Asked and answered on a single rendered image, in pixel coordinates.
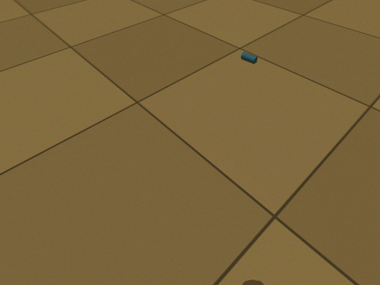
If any can can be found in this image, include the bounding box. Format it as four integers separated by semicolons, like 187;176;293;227
241;52;258;64

